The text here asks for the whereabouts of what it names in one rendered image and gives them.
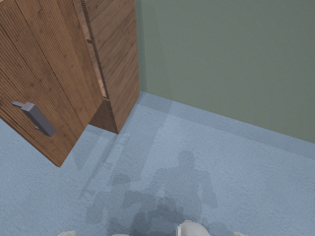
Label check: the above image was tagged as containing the handle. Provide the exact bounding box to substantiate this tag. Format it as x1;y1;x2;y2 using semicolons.
11;100;56;137

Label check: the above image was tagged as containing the robot right thigh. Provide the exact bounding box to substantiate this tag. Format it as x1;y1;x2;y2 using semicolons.
176;221;211;236

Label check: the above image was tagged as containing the cupboard door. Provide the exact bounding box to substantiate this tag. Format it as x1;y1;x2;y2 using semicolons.
0;0;104;168

